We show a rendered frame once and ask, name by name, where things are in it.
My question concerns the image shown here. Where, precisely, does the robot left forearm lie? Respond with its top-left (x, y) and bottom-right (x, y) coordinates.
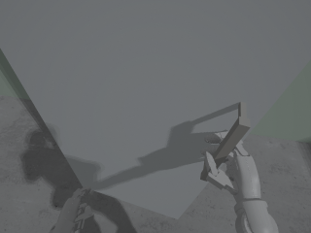
top-left (49, 219), bottom-right (76, 233)

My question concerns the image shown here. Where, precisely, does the fridge door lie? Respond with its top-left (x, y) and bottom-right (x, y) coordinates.
top-left (0, 0), bottom-right (311, 219)

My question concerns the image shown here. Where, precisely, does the right robot hand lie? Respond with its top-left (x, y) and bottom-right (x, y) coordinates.
top-left (200, 131), bottom-right (261, 203)

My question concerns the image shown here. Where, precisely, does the robot right forearm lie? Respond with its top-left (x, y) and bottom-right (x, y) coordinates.
top-left (233, 198), bottom-right (279, 233)

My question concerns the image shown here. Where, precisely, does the left robot hand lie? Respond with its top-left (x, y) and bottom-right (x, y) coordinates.
top-left (57, 186), bottom-right (94, 231)

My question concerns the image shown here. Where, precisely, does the handle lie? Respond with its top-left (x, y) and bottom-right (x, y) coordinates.
top-left (200, 102), bottom-right (251, 182)

